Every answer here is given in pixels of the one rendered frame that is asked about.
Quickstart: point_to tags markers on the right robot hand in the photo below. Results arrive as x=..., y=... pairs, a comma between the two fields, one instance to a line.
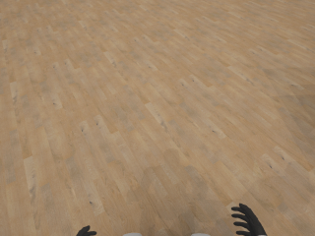
x=253, y=225

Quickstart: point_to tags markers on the left robot hand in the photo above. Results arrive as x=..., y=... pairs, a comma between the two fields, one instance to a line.
x=84, y=232

